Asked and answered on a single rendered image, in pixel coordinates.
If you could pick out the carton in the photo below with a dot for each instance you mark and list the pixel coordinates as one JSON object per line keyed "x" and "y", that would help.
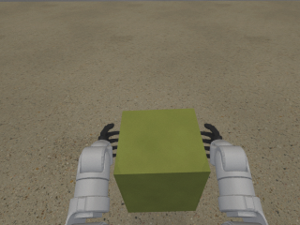
{"x": 160, "y": 164}

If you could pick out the robot right hand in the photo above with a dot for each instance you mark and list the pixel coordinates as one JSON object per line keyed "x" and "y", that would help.
{"x": 213, "y": 135}

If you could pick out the robot right forearm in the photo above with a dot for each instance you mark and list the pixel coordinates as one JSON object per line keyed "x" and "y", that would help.
{"x": 236, "y": 191}

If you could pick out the robot left forearm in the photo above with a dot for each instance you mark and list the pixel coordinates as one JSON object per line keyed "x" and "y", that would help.
{"x": 92, "y": 183}

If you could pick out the robot left hand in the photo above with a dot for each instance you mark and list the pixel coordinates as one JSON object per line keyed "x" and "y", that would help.
{"x": 104, "y": 135}

